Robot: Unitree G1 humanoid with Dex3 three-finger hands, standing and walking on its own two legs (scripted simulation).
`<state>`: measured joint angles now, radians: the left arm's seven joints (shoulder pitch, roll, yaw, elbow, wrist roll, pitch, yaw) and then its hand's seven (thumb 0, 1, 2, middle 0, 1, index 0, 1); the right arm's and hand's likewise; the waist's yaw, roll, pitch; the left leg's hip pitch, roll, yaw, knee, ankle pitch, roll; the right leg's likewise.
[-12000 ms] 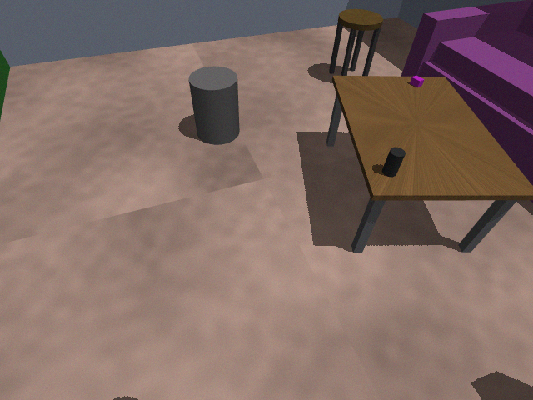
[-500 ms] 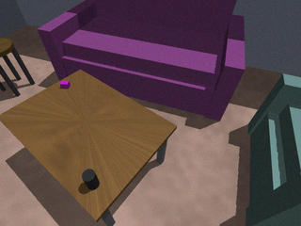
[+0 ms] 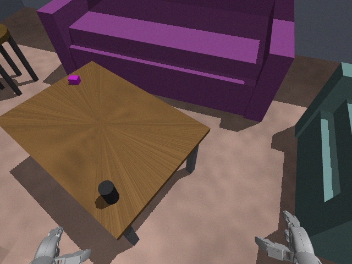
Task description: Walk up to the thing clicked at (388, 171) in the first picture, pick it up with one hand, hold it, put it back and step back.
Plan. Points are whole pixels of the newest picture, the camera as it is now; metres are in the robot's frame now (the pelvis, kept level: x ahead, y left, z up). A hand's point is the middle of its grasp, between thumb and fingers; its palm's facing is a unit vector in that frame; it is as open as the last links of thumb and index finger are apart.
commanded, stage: go down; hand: left
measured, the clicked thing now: (109, 192) +0.40 +0.23 -0.30
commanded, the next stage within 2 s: none
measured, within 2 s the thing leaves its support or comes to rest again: neither
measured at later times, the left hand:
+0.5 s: hand (65, 253) +0.18 +0.26 -0.12, palm faces +0.05 -0.94 -0.33, open 17.1 cm
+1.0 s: hand (51, 252) +0.18 +0.28 -0.10, palm faces +0.11 -0.93 -0.34, open 17.0 cm
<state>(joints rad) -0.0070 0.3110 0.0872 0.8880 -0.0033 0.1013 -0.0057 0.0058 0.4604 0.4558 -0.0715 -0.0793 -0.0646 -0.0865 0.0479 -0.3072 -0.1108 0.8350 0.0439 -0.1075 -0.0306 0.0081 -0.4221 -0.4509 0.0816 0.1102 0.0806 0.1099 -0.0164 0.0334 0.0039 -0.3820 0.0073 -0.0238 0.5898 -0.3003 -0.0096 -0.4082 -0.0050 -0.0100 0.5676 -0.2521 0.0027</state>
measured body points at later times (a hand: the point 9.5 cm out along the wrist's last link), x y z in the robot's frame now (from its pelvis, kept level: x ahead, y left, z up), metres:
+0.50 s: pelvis +0.03 +0.01 -0.02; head +0.07 +0.01 +0.43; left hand +0.18 +0.31 -0.10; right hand +0.18 -0.27 -0.10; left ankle +0.00 +0.13 -0.73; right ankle +0.02 -0.12 -0.73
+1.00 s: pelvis +0.03 +0.01 -0.04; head +0.06 +0.01 +0.41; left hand +0.17 +0.33 -0.08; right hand +0.19 -0.26 -0.08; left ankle +0.00 +0.13 -0.73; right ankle +0.02 -0.12 -0.73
